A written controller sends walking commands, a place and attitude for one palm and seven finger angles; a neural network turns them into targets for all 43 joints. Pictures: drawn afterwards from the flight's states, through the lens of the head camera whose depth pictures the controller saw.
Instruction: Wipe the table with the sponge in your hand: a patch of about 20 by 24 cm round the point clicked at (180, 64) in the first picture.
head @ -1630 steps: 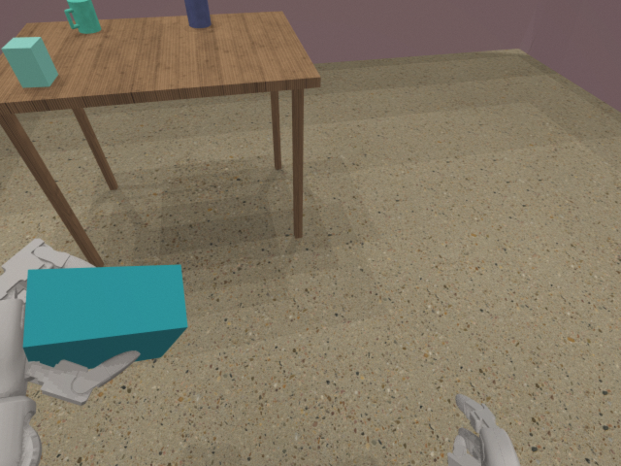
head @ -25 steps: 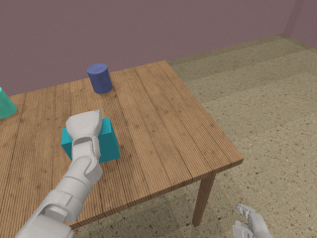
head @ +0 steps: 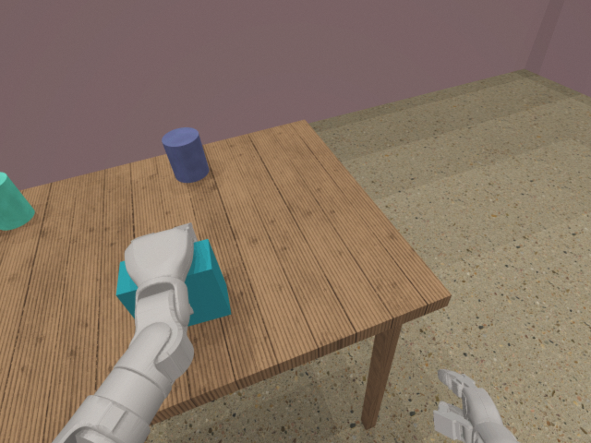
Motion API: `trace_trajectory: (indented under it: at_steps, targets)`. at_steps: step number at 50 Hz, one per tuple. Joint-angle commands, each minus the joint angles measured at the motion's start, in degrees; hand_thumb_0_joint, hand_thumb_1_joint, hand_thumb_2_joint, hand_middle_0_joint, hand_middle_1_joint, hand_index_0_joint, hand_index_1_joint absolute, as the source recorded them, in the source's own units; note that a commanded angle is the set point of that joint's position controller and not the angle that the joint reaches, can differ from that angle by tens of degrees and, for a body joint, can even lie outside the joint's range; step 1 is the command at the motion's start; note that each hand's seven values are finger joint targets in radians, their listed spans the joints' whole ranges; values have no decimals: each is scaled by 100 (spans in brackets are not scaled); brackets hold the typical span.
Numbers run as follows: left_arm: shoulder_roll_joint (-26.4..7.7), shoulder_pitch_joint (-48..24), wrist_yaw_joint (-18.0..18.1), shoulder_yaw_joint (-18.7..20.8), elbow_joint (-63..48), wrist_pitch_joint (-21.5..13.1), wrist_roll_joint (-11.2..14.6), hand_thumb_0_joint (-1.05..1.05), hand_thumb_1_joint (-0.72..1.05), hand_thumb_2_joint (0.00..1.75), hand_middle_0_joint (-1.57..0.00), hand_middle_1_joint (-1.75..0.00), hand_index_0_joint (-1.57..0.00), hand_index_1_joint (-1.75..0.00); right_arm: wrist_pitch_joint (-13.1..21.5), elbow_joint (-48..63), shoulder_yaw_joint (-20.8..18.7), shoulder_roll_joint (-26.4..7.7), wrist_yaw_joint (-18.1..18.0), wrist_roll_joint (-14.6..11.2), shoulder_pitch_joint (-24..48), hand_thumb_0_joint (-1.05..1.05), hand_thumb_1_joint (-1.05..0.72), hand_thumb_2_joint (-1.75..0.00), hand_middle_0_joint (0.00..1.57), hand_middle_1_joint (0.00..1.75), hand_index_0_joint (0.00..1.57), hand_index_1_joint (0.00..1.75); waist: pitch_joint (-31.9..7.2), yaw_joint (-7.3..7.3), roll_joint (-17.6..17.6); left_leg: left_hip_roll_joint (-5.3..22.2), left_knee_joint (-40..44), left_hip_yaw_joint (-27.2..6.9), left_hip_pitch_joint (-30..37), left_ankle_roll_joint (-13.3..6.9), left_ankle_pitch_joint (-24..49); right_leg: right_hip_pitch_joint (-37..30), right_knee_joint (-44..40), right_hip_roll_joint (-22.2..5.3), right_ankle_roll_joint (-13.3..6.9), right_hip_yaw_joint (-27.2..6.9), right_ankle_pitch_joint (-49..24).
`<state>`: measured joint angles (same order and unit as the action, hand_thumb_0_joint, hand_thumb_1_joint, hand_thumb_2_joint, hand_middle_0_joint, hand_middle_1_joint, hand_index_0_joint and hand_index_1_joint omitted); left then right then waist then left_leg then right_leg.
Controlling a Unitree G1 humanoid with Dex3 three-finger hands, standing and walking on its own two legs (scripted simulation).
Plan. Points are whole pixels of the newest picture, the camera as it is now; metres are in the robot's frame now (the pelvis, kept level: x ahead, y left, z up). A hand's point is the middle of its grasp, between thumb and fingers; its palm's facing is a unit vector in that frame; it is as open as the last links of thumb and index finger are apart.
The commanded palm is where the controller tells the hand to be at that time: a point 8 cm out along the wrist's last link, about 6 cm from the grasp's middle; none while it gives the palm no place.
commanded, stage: wipe back along the middle lane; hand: left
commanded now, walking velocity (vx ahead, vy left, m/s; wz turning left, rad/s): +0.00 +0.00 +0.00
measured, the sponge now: (182, 296) +0.32 +0.22 +0.02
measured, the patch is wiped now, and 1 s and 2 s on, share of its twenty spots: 0.80 0.85 0.95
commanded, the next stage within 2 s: slide across to the third lane in 0.22 s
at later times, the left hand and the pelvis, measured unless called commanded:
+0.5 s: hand (178, 304) +0.28 +0.20 +0.07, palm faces +0.03 -0.07 -1.00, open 10.4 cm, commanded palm +0.25 +0.18 +0.11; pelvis -0.01 -0.01 +0.00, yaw +0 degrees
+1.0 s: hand (218, 283) +0.32 +0.15 +0.07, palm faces +0.01 -0.06 -1.00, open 10.4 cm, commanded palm +0.28 +0.13 +0.12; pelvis -0.02 -0.02 +0.00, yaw +0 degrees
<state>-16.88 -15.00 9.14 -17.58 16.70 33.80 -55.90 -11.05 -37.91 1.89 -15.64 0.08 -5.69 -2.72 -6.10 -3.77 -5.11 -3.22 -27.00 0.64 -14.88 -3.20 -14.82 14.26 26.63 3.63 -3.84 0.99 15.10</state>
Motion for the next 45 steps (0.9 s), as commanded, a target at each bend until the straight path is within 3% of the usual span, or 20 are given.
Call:
trace_trajectory:
  at_steps: [1,9,11,14,16,19,20,24,25,27,29,34,35,37,38,39,40,41,42,45]
  targets:
    - [-169,-391,-207,175,-716,55,301,0,10,130,-120,-160,-120,-160,291,1061,-204,-537,15,-24,1311,0,-90,-90,20,30,20,30,-860,-35,1002,123,152,-305,304,18,1546,-685,-219,-208,-41,-442,-2098]
    - [-178,339,-210,166,-1300,139,297,0,10,130,-120,-160,-120,-160,310,1135,-181,-477,89,-19,1505,0,-90,-90,20,30,20,30,-714,-102,946,114,156,-273,323,30,1561,-740,-224,-197,-28,-519,-2176]
    - [-272,371,-220,215,-1382,175,277,0,10,130,-120,-160,-120,-160,303,1133,-162,-481,91,-25,1556,0,-90,-90,20,30,20,30,-613,-93,930,122,195,-301,298,25,1437,-689,-235,-180,-35,-543,-1945]
    - [-73,231,-264,-57,-1449,228,185,0,10,130,-120,-160,-120,-160,312,1120,-161,-456,97,-28,1601,0,-90,-90,20,30,20,30,-472,-49,843,121,208,-315,348,20,1297,-492,-286,-168,-41,-526,-1646]
    - [-231,313,-253,119,-1529,227,226,0,10,130,-120,-160,-120,-160,319,1143,-164,-460,95,-17,1603,0,-90,-90,20,30,20,30,-574,-90,910,111,200,-315,337,4,1262,-600,-260,-158,-42,-544,-1632]
    - [-89,-277,-274,-127,-1634,217,172,0,10,130,-120,-160,-120,-160,315,1099,-170,-436,58,-6,1657,0,-90,-90,20,30,20,30,-535,-7,871,108,218,-324,377,-14,1101,-471,-345,-181,-36,-583,-1393]
    - [-262,-508,-266,58,-1702,201,162,0,10,130,-120,-160,-120,-160,323,1073,-183,-444,35,3,1667,0,-90,-90,20,30,20,30,-620,-4,862,116,233,-349,409,-19,1036,-451,-357,-154,-58,-647,-1306]
    - [4,-996,-275,-264,-1641,76,141,0,10,130,-120,-160,-120,-160,380,1023,-169,-402,4,4,1682,0,-90,-90,20,30,20,30,-661,45,798,112,268,-365,464,-19,918,-406,-385,-186,-49,-580,-1052]
    - [-98,-1126,-264,-161,-1751,26,153,0,10,130,-120,-160,-120,-160,417,1043,-186,-392,-3,1,1710,0,-90,-90,20,30,20,30,-690,30,772,120,289,-399,510,-28,878,-371,-403,-159,-64,-624,-937]
    - [222,-1272,-246,-469,-1525,-47,158,0,10,130,-120,-160,-120,-160,469,995,-175,-355,13,2,1642,0,-90,-90,20,30,20,30,-637,71,797,124,268,-392,536,-29,875,-292,-388,-173,-59,-514,-921]
    - [85,-1395,-197,-304,-1294,-92,146,0,10,130,-120,-160,-120,-160,478,894,-183,-384,2,11,1624,0,-90,-90,20,30,20,30,-657,64,931,122,283,-368,487,-7,802,-308,-430,-176,-48,-557,-892]
    - [145,-1833,-44,-280,-929,-59,224,0,10,130,-120,-160,-120,-160,533,807,-180,-381,-19,-9,1653,0,-90,-90,20,30,20,30,-645,54,1054,114,323,-303,392,6,638,-336,-530,-214,-2,-584,-692]
    - [57,-2057,-23,-186,-964,-62,231,0,10,130,-120,-160,-120,-160,546,806,-176,-378,-22,-20,1678,0,-90,-90,20,30,20,30,-697,59,983,117,360,-319,399,13,589,-330,-536,-200,-18,-617,-602]
    - [295,-1988,21,-360,-747,-1,242,0,10,130,-120,-160,-120,-160,569,790,-180,-359,2,-15,1638,0,-90,-90,20,30,20,30,-801,23,937,102,325,-276,411,10,654,-393,-499,-229,-5,-510,-673]
    - [163,-2047,45,-249,-642,23,235,0,10,130,-120,-160,-120,-160,559,759,-190,-370,-1,-13,1650,0,-90,-90,20,30,20,30,-788,23,978,106,328,-264,385,15,644,-402,-533,-230,0,-557,-681]
    - [237,-2213,45,-333,-575,47,242,0,10,130,-120,-160,-120,-160,557,740,-180,-371,-5,-13,1660,0,-90,-90,20,30,20,30,-762,55,962,95,309,-240,381,12,663,-393,-543,-245,7,-564,-744]
    - [43,-2268,58,-104,-560,59,292,0,10,130,-120,-160,-120,-160,558,747,-177,-373,-11,-19,1669,0,-90,-90,20,30,20,30,-817,30,1022,100,342,-275,315,14,602,-446,-566,-225,1,-656,-648]
    - [163,-2312,71,-228,-389,86,257,0,10,130,-120,-160,-120,-160,544,708,-178,-376,-21,-10,1636,0,-90,-90,20,30,20,30,-786,63,978,102,327,-220,330,12,603,-421,-557,-250,17,-587,-641]
    - [405,-2417,59,-447,-387,89,281,0,10,130,-120,-160,-120,-160,557,725,-174,-358,-2,-24,1600,0,-90,-90,20,30,20,30,-829,96,979,93,303,-214,335,13,660,-428,-523,-265,22,-541,-777]
    - [142,-2145,58,-97,-388,100,352,0,10,130,-120,-160,-120,-160,532,774,-203,-376,39,4,1654,0,-90,-90,20,30,20,30,-1051,-14,1056,79,250,-210,272,6,890,-696,-489,-264,14,-690,-1267]
